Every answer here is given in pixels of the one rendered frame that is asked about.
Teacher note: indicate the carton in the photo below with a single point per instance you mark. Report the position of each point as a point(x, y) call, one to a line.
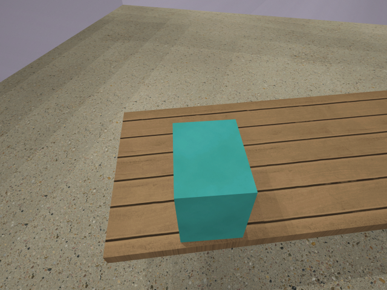
point(214, 189)

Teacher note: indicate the table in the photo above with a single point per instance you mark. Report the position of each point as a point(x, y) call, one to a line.
point(319, 165)

